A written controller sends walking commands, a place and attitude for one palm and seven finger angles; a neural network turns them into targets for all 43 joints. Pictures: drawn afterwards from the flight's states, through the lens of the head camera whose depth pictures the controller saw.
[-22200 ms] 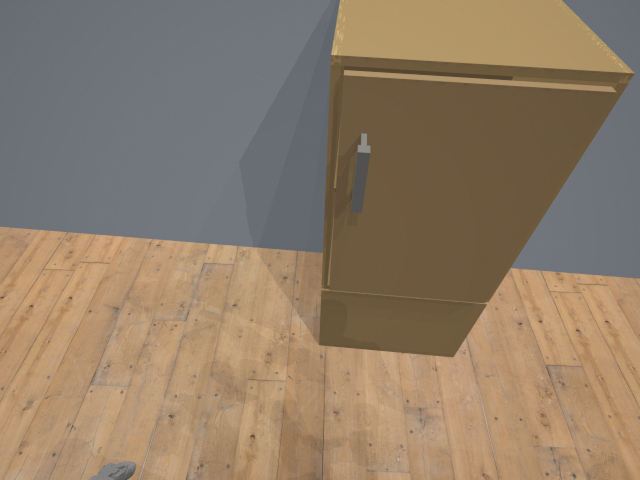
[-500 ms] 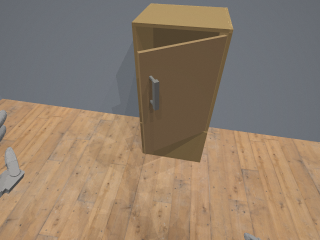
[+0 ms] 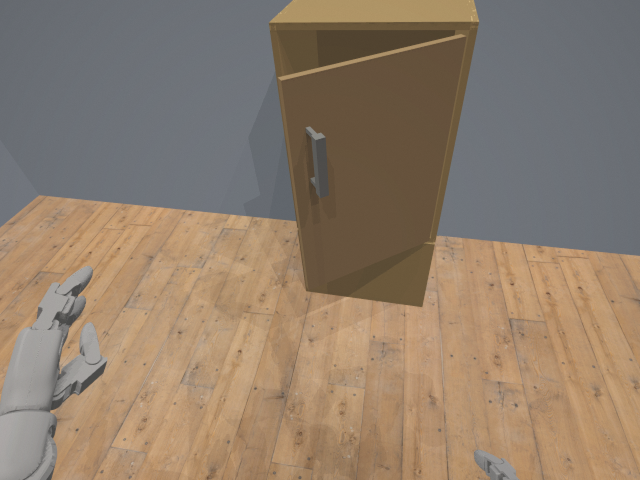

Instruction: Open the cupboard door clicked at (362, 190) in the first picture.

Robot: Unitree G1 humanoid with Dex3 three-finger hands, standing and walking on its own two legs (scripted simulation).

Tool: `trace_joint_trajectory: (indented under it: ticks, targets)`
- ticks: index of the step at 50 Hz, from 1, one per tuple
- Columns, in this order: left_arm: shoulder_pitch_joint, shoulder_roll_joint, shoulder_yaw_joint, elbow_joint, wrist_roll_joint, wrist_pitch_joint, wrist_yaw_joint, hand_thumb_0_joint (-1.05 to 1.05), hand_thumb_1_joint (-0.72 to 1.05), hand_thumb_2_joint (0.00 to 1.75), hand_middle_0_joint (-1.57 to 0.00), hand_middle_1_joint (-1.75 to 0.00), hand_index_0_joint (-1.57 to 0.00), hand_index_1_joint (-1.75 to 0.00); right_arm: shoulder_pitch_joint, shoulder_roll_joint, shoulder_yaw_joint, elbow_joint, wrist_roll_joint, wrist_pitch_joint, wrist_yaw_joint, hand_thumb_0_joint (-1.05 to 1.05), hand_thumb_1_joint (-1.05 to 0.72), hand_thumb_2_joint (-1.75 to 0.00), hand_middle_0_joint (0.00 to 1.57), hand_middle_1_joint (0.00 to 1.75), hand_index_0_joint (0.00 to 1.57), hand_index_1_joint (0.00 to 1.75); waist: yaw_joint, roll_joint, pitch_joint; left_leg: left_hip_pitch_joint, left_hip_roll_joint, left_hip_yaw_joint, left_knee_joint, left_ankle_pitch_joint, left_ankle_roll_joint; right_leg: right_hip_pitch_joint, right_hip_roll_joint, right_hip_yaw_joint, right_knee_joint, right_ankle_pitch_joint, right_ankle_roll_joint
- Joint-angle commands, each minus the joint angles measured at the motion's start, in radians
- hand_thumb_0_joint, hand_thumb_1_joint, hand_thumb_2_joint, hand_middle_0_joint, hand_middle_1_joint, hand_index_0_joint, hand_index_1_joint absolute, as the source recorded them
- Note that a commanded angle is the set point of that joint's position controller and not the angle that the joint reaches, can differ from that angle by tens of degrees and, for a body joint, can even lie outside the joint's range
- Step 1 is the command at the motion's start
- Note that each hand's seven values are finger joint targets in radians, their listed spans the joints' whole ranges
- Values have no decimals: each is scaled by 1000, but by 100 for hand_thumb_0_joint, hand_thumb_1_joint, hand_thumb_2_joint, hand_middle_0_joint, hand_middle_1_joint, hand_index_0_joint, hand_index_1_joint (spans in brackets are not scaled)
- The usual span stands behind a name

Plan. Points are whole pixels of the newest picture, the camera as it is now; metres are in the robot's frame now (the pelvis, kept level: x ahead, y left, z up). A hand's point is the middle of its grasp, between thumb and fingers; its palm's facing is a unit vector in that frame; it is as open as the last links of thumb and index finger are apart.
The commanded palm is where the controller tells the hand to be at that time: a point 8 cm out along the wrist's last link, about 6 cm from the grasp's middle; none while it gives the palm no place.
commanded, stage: let the arm hang, fingers relaxed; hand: left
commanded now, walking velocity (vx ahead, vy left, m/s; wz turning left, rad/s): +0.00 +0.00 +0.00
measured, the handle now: (316, 162) +0.70 +0.06 +0.05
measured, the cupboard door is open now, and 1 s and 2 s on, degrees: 38 38 38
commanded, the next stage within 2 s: look to check the result in 1.02 s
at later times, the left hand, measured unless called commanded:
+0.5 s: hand out of the picture -0.01 +0.19 -0.15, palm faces +0.09 -0.97 -0.21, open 7.3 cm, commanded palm none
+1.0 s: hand out of the picture +0.00 +0.16 -0.15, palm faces +0.06 -0.98 -0.18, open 7.4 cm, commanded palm none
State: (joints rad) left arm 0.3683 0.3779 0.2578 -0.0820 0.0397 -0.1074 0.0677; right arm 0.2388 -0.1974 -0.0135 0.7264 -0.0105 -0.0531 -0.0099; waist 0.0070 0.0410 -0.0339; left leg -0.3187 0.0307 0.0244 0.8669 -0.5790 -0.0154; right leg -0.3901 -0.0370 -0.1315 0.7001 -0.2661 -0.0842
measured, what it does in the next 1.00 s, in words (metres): steps on the spot: left foot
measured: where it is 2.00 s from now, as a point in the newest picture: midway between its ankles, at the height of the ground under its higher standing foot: outside the picture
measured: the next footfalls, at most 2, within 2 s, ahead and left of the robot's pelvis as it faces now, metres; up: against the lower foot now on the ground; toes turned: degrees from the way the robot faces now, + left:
left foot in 0.28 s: +0.04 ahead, +0.11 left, +0.00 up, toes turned +3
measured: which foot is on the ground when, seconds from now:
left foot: up 0.00-0.26, down 0.28-1.00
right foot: down 0.00-1.00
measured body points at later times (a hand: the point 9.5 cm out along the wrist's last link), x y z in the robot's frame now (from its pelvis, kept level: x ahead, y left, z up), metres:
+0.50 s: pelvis +0.01 +0.00 +0.02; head +0.02 +0.00 +0.47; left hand -0.01 +0.24 -0.13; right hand -0.02 -0.22 -0.14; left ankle +0.00 +0.11 -0.72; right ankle +0.06 -0.06 -0.72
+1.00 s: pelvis +0.01 +0.00 +0.03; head +0.02 -0.01 +0.47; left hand +0.00 +0.22 -0.13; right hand -0.04 -0.20 -0.14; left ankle +0.00 +0.11 -0.72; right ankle +0.06 -0.06 -0.72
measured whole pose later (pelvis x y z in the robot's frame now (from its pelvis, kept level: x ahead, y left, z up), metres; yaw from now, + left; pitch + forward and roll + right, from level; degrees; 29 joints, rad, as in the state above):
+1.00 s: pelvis +0.01 +0.00 +0.03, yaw +0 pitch -2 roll +1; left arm 0.29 0.11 0.02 1.16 0.00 -0.01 0.04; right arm 0.36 -0.11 0.01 1.16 -0.02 0.01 -0.03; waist 0.00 0.01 0.04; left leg -0.11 -0.01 0.06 0.39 -0.25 0.02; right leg -0.21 0.02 -0.14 0.38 -0.14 -0.08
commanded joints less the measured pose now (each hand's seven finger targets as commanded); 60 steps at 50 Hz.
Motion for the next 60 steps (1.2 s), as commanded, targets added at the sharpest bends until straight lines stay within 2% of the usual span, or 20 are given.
trace_joint_trajectory:
  ticks: [1, 3, 5, 8, 10, 11, 12, 14, 15, 16, 17, 19, 20, 23, 25, 28, 38, 48, 55, 60]
  targets:
    - [-10, -13, -125, 314, 16, 111, -47, 0, 90, 90, -20, -30, -20, -30, 5, -118, -40, -85, -20, 58, 30, 0, -90, -90, 20, 30, 20, 30, -6, -328, 78, -221, 4, 3, 307, 14, 32, 27, -269, 354, -429, -185, -110]
    - [-56, -11, -149, 424, 7, 108, -50, 0, 90, 90, -20, -30, -20, -30, -24, -99, -31, -56, -22, 77, 36, 0, -90, -90, 20, 30, 20, 30, -20, -315, 92, -157, 1, 22, 219, 97, 23, -4, -219, 276, -448, -108, -90]
    - [-75, 13, -160, 535, 3, 109, -48, 0, 90, 90, -20, -30, -20, -30, -5, -84, -27, -19, -16, 88, 35, 0, -90, -90, 20, 30, 20, 30, -28, -246, 54, -74, 0, 40, 91, 136, 16, 22, -204, 239, -470, -118, -80]
    - [-65, 2, -167, 695, -6, 103, -49, 0, 90, 90, -20, -30, -20, -30, 28, -56, -18, 54, -14, 88, 24, 0, -90, -90, 20, 30, 20, 30, -21, -98, 11, 0, -16, 46, -53, 147, 18, 89, -201, 273, -508, -167, -81]
    - [-63, -15, -176, 790, -13, 102, -46, 0, 90, 90, -20, -30, -20, -30, 86, -35, -12, 110, -10, 83, 14, 0, -90, -90, 20, 30, 20, 30, -32, -52, -5, 74, -21, 46, -180, 184, 21, 109, -182, 260, -504, -170, -61]
    - [-62, -57, -164, 810, -15, 103, -44, 0, 90, 90, -20, -30, -20, -30, 133, -23, -15, 135, -18, 82, 7, 0, -90, -90, 20, 30, 20, 30, -47, 7, -9, 138, -21, 42, -265, 229, 29, 76, -180, 244, -488, -198, -44]
    - [-65, -72, -175, 843, -21, 107, -44, 0, 90, 90, -20, -30, -20, -30, 184, -23, -12, 163, -20, 77, 3, 0, -90, -90, 20, 30, 20, 30, -60, 52, -12, 206, -8, 1, -376, 266, 43, 33, -161, 220, -430, -207, -17]
    - [-26, -136, -203, 899, -36, 112, -52, 0, 90, 90, -20, -30, -20, -30, 145, -90, -12, 178, -32, 65, -11, 0, -90, -90, 20, 30, 20, 30, -14, 288, 53, 60, 174, -270, -604, 147, 126, 51, -37, 104, -277, -111, 51]
    - [-22, -124, -206, 925, -33, 111, -55, 0, 90, 90, -20, -30, -20, -30, 85, -105, -8, 163, -31, 67, -19, 0, -90, -90, 20, 30, 20, 30, 16, 223, 72, -54, 220, -318, -652, 100, 156, 162, -19, 86, -260, -37, 63]
    - [-28, -116, -205, 960, -25, 111, -57, 0, 90, 90, -20, -30, -20, -30, 42, -105, -5, 174, -31, 66, -21, 0, -90, -90, 20, 30, 20, 30, 32, 170, 74, -148, 176, -280, -652, 50, 140, 271, -19, 104, -294, -11, 66]
    - [-43, -108, -205, 998, -21, 109, -56, 0, 90, 90, -20, -30, -20, -30, 45, -80, -1, 199, -25, 55, -20, 0, -90, -90, 20, 30, 20, 30, 29, 179, 79, -131, 120, -213, -630, 142, 103, 299, -36, 117, -303, 57, 52]
    - [-28, -103, -215, 1056, -31, 95, -53, 0, 90, 90, -20, -30, -20, -30, 95, -51, 12, 241, -12, 42, -23, 0, -90, -90, 20, 30, 20, 30, 21, 113, 33, -52, 88, -138, -578, 350, 71, 348, -67, 129, -333, 165, 39]
    - [-29, -102, -217, 1080, -33, 90, -51, 0, 90, 90, -20, -30, -20, -30, 115, -44, 13, 262, -7, 38, -25, 0, -90, -90, 20, 30, 20, 30, 19, 89, 37, -24, 80, -125, -575, 393, 63, 348, -77, 132, -343, 182, 32]
    - [-26, -108, -226, 1143, -37, 82, -44, 0, 90, 90, -20, -30, -20, -30, 167, -37, 17, 319, -4, 43, -26, 0, -90, -90, 20, 30, 20, 30, 3, -44, 32, 42, 59, -92, -557, 392, 53, 338, -110, 153, -384, 162, 24]
    - [-32, -115, -231, 1168, -36, 82, -39, 0, 90, 90, -20, -30, -20, -30, 182, -31, 18, 344, -4, 48, -25, 0, -90, -90, 20, 30, 20, 30, -5, -87, 89, 66, 57, -85, -562, 385, 54, 279, -107, 151, -408, 103, 23]
    - [-33, -132, -234, 1193, -36, 87, -34, 0, 90, 90, -20, -30, -20, -30, 189, -17, 22, 376, -9, 52, -26, 0, -90, -90, 20, 30, 20, 30, -8, -73, 139, 64, 53, -79, -573, 357, 55, 242, -104, 157, -428, 45, 31]
    - [-25, -154, -230, 1215, -32, 89, -26, 0, 90, 90, -20, -30, -20, -30, 189, 15, 22, 414, -11, 54, -26, 0, -90, -90, 20, 30, 20, 30, -7, -59, 164, 68, 42, -60, -576, 313, 55, 203, -98, 178, -443, -22, 39]
    - [-19, -157, -226, 1220, -33, 87, -26, 0, 90, 90, -20, -30, -20, -30, 203, 22, 21, 421, -12, 49, -30, 0, -90, -90, 20, 30, 20, 30, -5, -10, 130, 71, 48, -63, -578, 333, 53, 233, -95, 172, -420, 25, 31]
    - [-22, -148, -223, 1223, -33, 84, -25, 0, 90, 90, -20, -30, -20, -30, 215, 13, 19, 424, -9, 49, -30, 0, -90, -90, 20, 30, 20, 30, -8, -44, 135, 80, 48, -63, -572, 339, 54, 227, -96, 168, -425, 15, 28]
    - [-20, -148, -223, 1224, -32, 83, -25, 0, 90, 90, -20, -30, -20, -30, 220, 9, 17, 426, -9, 50, -30, 0, -90, -90, 20, 30, 20, 30, -12, -31, 144, 84, 49, -59, -569, 336, 54, 214, -96, 172, -431, 7, 28]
